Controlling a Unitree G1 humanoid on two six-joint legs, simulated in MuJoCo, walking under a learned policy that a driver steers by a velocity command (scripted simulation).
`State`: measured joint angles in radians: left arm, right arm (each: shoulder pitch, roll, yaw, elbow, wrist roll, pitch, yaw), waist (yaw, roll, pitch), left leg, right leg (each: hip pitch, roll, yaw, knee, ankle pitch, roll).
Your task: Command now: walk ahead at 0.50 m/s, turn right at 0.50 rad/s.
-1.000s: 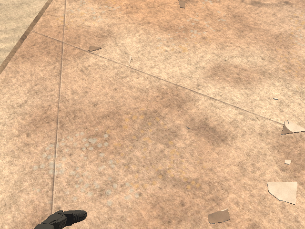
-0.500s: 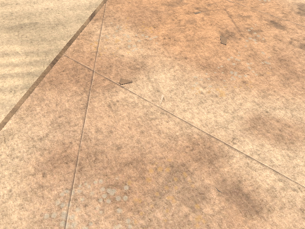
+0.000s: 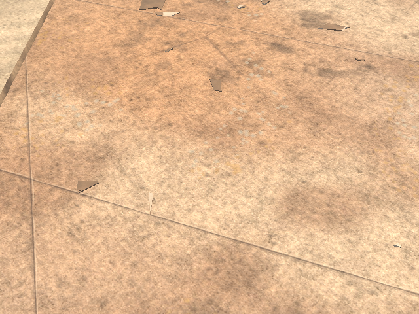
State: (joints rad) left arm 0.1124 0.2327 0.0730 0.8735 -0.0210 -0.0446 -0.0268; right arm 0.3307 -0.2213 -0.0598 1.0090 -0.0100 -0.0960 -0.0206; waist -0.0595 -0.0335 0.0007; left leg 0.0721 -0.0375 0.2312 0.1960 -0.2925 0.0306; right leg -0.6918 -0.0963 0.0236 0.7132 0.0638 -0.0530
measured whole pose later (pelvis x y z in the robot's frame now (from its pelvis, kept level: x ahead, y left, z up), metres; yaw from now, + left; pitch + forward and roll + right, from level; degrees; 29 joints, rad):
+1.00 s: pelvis +0.37 -0.08 -0.01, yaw -35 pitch +1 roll +2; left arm 0.18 0.30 0.07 0.64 -0.01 0.06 0.00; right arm 0.12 -0.30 -0.07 0.77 0.01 0.01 -0.02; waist -0.02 0.01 0.05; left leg -0.34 0.09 0.17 0.48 -0.14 -0.01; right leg -0.34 -0.04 -0.02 0.62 -0.27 -0.02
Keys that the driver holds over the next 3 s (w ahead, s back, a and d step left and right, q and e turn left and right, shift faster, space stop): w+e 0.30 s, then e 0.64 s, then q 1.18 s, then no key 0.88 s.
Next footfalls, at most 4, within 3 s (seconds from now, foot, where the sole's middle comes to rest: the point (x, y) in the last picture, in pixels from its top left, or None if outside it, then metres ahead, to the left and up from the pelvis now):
0.14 right None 0.25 -0.12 -0.78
0.58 left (211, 303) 0.54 -0.01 -0.78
1.00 right None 0.34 -0.20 -0.78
1.50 left None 0.43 0.01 -0.78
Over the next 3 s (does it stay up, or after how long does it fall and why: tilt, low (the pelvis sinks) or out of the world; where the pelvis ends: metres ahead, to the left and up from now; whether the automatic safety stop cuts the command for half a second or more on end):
stays up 0.39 -0.04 0.00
